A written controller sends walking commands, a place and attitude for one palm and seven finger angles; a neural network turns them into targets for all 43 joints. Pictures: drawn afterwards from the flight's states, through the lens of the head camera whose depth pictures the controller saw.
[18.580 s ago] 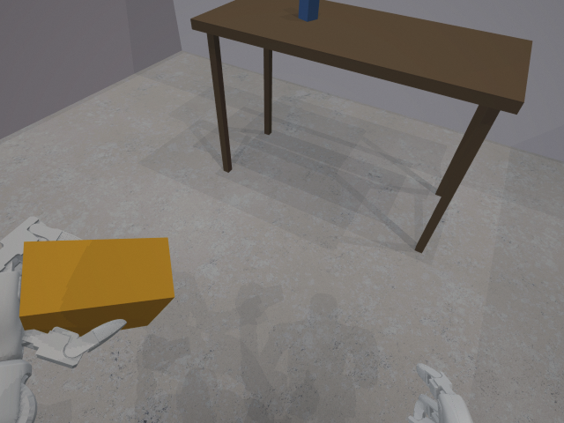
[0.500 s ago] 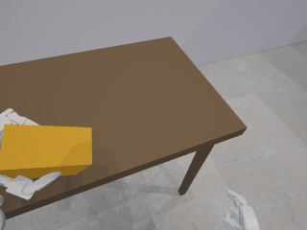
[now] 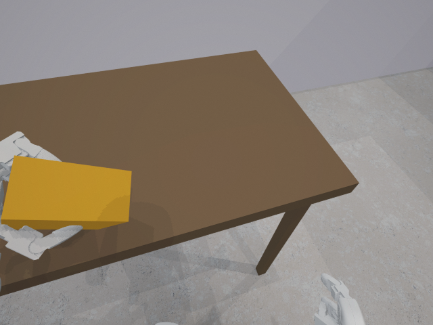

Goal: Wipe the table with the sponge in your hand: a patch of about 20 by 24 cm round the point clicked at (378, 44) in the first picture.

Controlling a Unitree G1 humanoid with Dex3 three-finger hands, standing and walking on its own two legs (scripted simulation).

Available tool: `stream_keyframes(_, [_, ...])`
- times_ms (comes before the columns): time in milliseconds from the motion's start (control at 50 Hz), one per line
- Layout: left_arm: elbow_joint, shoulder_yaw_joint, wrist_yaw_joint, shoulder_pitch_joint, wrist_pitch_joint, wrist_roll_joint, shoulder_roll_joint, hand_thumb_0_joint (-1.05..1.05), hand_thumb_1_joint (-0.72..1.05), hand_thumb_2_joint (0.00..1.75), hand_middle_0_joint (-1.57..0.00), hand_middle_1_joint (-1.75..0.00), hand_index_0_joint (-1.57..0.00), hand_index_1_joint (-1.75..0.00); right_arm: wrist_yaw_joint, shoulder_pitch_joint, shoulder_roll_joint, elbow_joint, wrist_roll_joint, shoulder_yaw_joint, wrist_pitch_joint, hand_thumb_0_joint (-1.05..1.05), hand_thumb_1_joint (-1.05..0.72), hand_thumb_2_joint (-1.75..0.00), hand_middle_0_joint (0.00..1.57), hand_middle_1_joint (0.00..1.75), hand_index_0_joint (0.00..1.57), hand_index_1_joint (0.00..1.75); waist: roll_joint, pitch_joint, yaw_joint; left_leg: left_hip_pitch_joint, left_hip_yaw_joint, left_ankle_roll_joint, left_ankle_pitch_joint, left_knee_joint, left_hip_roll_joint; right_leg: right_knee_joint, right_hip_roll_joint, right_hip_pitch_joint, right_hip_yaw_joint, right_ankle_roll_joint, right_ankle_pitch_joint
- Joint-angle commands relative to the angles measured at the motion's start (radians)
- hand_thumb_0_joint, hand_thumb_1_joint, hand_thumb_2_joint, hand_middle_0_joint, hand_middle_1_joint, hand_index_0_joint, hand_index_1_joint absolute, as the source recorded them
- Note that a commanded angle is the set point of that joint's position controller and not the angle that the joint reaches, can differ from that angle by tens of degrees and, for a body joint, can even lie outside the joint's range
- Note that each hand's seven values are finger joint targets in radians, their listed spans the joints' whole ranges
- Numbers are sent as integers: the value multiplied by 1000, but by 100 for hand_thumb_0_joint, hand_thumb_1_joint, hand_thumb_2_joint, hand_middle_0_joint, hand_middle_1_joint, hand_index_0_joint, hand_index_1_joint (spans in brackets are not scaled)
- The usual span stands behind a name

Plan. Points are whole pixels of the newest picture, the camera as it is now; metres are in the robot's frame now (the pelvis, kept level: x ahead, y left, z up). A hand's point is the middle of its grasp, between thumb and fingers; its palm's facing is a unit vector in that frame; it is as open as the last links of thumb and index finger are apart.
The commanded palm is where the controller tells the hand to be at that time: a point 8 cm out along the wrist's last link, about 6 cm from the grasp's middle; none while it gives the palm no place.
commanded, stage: come to a stop and stand still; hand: left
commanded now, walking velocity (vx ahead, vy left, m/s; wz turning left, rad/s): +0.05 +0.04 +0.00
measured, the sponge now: (82, 201) +0.24 +0.22 +0.15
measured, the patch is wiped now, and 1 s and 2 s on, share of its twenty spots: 0.00 0.00 0.00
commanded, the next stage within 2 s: look again from close up in 0.86 s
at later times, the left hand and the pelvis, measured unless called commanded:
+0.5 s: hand out of the picture +0.23 +0.32 +0.17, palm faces +0.40 -0.85 -0.34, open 10.4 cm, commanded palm +0.17 +0.34 +0.18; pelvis +0.00 +0.06 +0.01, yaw -2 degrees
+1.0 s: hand out of the picture +0.23 +0.34 +0.16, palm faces +0.35 -0.86 -0.36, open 10.4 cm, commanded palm +0.17 +0.37 +0.18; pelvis +0.00 +0.09 +0.01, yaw -2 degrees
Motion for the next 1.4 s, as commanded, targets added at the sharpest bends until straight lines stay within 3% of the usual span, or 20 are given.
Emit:
stream_keyframes(0, [118, 39, -25, -46, -119, -22, 20, 0, 10, 130, -120, -160, -120, -160, 17, -12, -143, -162, 24, -53, -121, 0, -90, -90, 20, 30, 20, 30, 77, -223, 21, -6, 93, 55, 29, 8, -87, -35, -264, 202, 303, 111, 720])
stream_keyframes(40, [-139, 26, -4, -113, -154, -27, 34, 0, 10, 130, -120, -160, -120, -160, 41, -27, -158, -169, 16, -49, -119, 0, -90, -90, 20, 30, 20, 30, 85, -263, 6, 102, 68, 64, 187, -131, -56, 5, -197, 181, 203, 157, 508])
stream_keyframes(80, [-183, 27, 16, -44, -148, -25, 30, 0, 10, 130, -120, -160, -120, -160, 45, -73, -160, -177, 14, -52, -125, 0, -90, -90, 20, 30, 20, 30, 67, -226, 12, 146, 11, 96, 239, -119, 13, 16, -163, 78, 195, 185, 307])
stream_keyframes(120, [-209, 69, 44, 10, -142, -18, 57, 0, 10, 130, -120, -160, -120, -160, 43, -96, -153, -179, 13, -38, -122, 0, -90, -90, 20, 30, 20, 30, 73, -216, 6, 68, -19, 98, 134, -141, 32, 20, -151, 91, 165, 142, 154])
stream_keyframes(180, [-207, 153, 63, 4, -149, -24, 115, 0, 10, 130, -120, -160, -120, -160, 24, -97, -141, -182, 9, -33, -123, 0, -90, -90, 20, 30, 20, 30, -64, -150, -7, 50, -1, 65, -40, -88, -52, -162, -187, 7, 265, 90, -49])
stream_keyframes(200, [-228, 193, 73, 4, -153, -26, 158, 0, 10, 130, -120, -160, -120, -160, 15, -106, -141, -170, 8, -30, -116, 0, -90, -90, 20, 30, 20, 30, -46, -153, -12, 98, 3, 60, -27, -80, -63, -187, -202, -37, 282, 63, -83])
stream_keyframes(220, [-218, 163, 73, -10, -155, -30, 115, 0, 10, 130, -120, -160, -120, -160, 8, -98, -137, -171, 3, -27, -112, 0, -90, -90, 20, 30, 20, 30, -15, -147, -26, 101, -3, 60, -37, -88, -67, -192, -210, -48, 274, 51, -124])
stream_keyframes(300, [-195, 110, 70, -44, -162, -19, 65, 0, 10, 130, -120, -160, -120, -160, -3, -109, -140, -159, 2, -18, -121, 0, -90, -90, 20, 30, 20, 30, 130, -123, -26, 118, -40, 70, -9, -210, -20, -134, -142, -18, 207, 67, -25])
stream_keyframes(420, [-145, 15, 63, -77, -138, 7, -10, 0, 10, 130, -120, -160, -120, -160, 10, -88, -147, -149, 3, -12, -135, 0, -90, -90, 20, 30, 20, 30, 73, -153, -22, 97, -53, 72, 82, -251, 16, -66, -119, 85, 133, 88, 136])
stream_keyframes(480, [-167, 26, 64, -75, -130, 11, 8, 0, 10, 130, -120, -160, -120, -160, 17, -88, -148, -152, 1, -16, -128, 0, -90, -90, 20, 30, 20, 30, 47, -172, -20, 115, -41, 62, 158, -223, 7, -74, -126, 103, 138, 88, 191])
stream_keyframes(600, [-220, 80, 71, -69, -132, 7, 56, 0, 10, 130, -120, -160, -120, -160, 11, -118, -134, -156, 3, -4, -115, 0, -90, -90, 20, 30, 20, 30, 106, -183, -21, 143, -41, 35, 227, -234, -2, -64, -119, 103, 126, 82, 212])
stream_keyframes(740, [-220, 53, 63, -41, -135, 1, 28, 0, 10, 130, -120, -160, -120, -160, 14, -95, -137, -167, 0, -10, -106, 0, -90, -90, 20, 30, 20, 30, 127, -186, -23, 149, -55, 13, 294, -243, 18, -54, -115, 112, 106, 85, 189])
stream_keyframes(780, [-208, 48, 62, -31, -134, 2, 23, 0, 10, 130, -120, -160, -120, -160, 15, -91, -139, -168, 2, -12, -104, 0, -90, -90, 20, 30, 20, 30, 92, -189, -23, 152, -51, 12, 287, -236, 20, -61, -122, 114, 110, 85, 196])
stream_keyframes(1000, [-231, 75, 78, -20, -130, 7, 55, 0, 10, 130, -120, -160, -120, -160, 3, -117, -141, -166, 8, -10, -94, 0, -90, -90, 20, 30, 20, 30, 111, -183, -21, 141, -50, 0, 222, -250, 5, -70, -128, 117, 113, 84, 194])
stream_keyframes(1020, [-214, 46, 71, -15, -133, 2, 20, 0, 10, 130, -120, -160, -120, -160, 5, -103, -145, -163, 0, -9, -91, 0, -90, -90, 20, 30, 20, 30, 105, -176, -23, 118, -55, 6, 201, -263, 3, -72, -120, 126, 107, 85, 180])
stream_keyframes(1200, [-200, 71, 79, -4, -128, 6, 46, 0, 10, 130, -120, -160, -120, -160, -3, -118, -141, -164, 11, -12, -93, 0, -90, -90, 20, 30, 20, 30, 84, -160, -22, 114, -52, 15, 111, -269, 1, -94, -134, 117, 130, 82, 174])
stream_keyframes(1220, [-177, 35, 72, -4, -129, 1, 9, 0, 10, 130, -120, -160, -120, -160, -1, -104, -146, -160, 3, -9, -87, 0, -90, -90, 20, 30, 20, 30, 80, -149, -25, 89, -55, 25, 83, -282, -2, -103, -128, 123, 126, 84, 155])
stream_keyframes(1300, [-203, 66, 81, -20, -127, 9, 45, 0, 10, 130, -120, -160, -120, -160, -5, -118, -143, -162, 12, -14, -92, 0, -90, -90, 20, 30, 20, 30, 87, -152, -23, 108, -56, 22, 80, -276, -2, -101, -133, 114, 137, 81, 156])
stream_keyframes(1320, [-180, 37, 74, -15, -128, 1, 13, 0, 10, 130, -120, -160, -120, -160, -4, -105, -145, -157, 4, -9, -86, 0, -90, -90, 20, 30, 20, 30, 87, -149, -25, 97, -65, 22, 69, -296, 1, -102, -121, 113, 124, 84, 137])
stream_keyframes(1380, [-199, 55, 72, -42, -126, 0, 37, 0, 10, 130, -120, -160, -120, -160, -3, -102, -143, -169, 9, -19, -85, 0, -90, -90, 20, 30, 20, 30, 79, -151, -25, 117, -75, 20, 90, -293, 27, -93, -119, 105, 127, 86, 141])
